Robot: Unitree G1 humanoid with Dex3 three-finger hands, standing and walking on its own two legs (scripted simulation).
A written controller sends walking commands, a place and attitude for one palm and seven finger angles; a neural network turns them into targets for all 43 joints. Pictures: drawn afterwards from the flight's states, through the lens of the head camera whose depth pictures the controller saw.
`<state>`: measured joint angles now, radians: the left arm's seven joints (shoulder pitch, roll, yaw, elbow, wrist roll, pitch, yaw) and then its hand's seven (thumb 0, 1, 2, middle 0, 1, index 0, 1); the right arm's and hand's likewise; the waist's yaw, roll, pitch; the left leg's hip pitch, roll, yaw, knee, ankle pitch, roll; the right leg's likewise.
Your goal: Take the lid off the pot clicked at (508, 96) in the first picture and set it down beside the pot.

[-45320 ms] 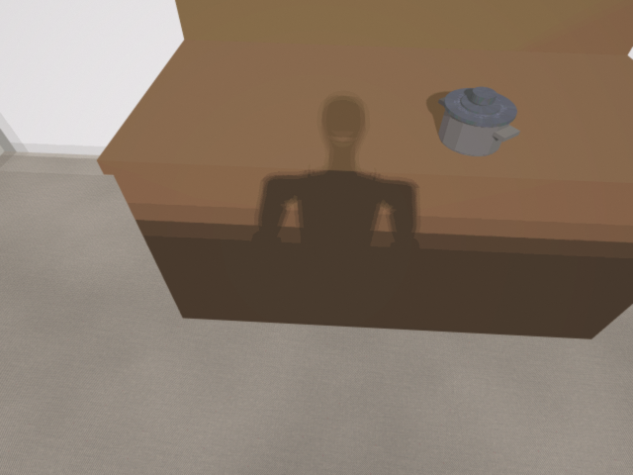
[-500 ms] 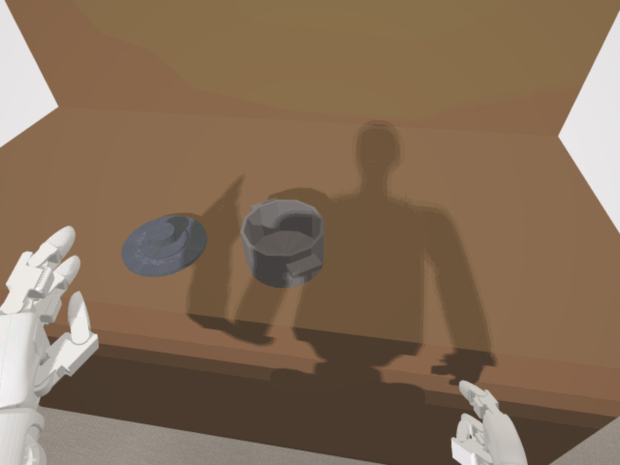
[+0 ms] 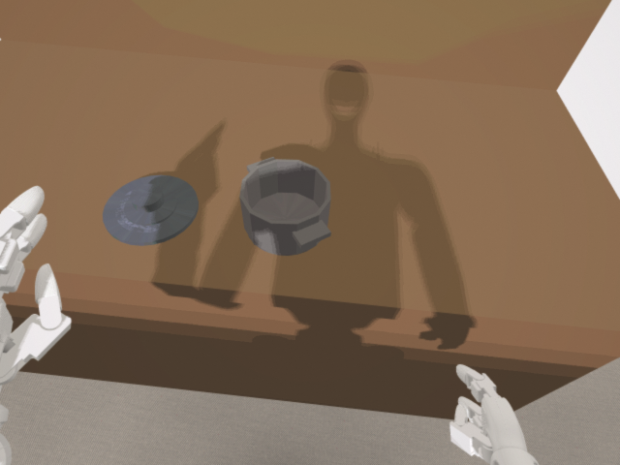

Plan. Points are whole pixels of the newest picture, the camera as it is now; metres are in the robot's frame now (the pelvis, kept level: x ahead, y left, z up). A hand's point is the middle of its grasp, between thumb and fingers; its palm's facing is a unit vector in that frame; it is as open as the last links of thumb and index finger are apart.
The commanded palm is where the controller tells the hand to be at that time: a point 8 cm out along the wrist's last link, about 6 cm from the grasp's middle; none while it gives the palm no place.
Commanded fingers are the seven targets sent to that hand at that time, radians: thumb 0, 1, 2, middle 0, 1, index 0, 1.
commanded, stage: step back with the hand held close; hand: left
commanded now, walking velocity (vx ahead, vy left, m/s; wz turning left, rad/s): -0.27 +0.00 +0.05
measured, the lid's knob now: (147, 197) +0.50 +0.32 +0.00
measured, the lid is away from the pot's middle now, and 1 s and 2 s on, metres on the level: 0.23 0.23 0.23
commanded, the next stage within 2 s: stop stepping back and stand still in 1.34 s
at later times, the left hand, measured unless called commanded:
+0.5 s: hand (43, 405) +0.14 +0.23 +0.15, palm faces +0.31 -0.83 -0.46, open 7.4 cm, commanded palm +0.08 +0.27 +0.18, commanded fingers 0.00 0.90 0.90 -0.20 -0.30 -0.20 -0.30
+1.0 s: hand out of the picture +0.09 +0.23 +0.17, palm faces +0.33 -0.84 -0.43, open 7.4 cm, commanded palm +0.02 +0.27 +0.18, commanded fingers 0.00 0.90 0.90 -0.20 -0.30 -0.20 -0.30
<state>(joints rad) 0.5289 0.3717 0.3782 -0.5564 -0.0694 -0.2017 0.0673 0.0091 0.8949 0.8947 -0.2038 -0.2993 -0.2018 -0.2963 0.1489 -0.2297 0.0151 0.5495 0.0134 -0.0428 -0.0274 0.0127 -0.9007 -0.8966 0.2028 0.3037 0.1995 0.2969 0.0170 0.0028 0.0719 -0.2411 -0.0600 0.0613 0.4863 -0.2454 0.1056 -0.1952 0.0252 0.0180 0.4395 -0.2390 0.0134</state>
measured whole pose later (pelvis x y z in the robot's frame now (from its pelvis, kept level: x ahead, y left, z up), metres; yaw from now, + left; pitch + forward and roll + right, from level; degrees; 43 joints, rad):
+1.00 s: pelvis -0.11 -0.01 -0.01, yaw +0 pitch +3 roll -4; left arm 0.61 0.43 0.43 -0.70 -0.07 -0.26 0.13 0.01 0.89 0.89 -0.21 -0.30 -0.21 -0.30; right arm 0.20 -0.14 0.01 0.55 -0.01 -0.12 -0.03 0.01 -0.90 -0.90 0.20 0.30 0.20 0.30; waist 0.00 -0.01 0.02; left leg -0.52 0.02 0.05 0.56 -0.09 0.09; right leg -0.21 0.02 0.00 0.54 -0.40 0.00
